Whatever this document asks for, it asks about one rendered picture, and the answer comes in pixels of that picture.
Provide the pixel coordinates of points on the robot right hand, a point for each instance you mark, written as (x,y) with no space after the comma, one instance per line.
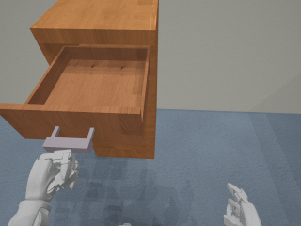
(245,213)

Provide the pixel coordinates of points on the robot left hand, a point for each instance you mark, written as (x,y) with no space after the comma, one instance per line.
(50,173)

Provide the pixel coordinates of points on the drawer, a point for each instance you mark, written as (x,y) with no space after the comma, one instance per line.
(100,87)

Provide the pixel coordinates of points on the handle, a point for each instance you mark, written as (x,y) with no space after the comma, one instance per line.
(76,145)

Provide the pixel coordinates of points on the robot left forearm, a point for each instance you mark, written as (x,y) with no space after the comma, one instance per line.
(31,212)

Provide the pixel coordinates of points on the cabinet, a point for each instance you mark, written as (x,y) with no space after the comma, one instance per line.
(108,23)

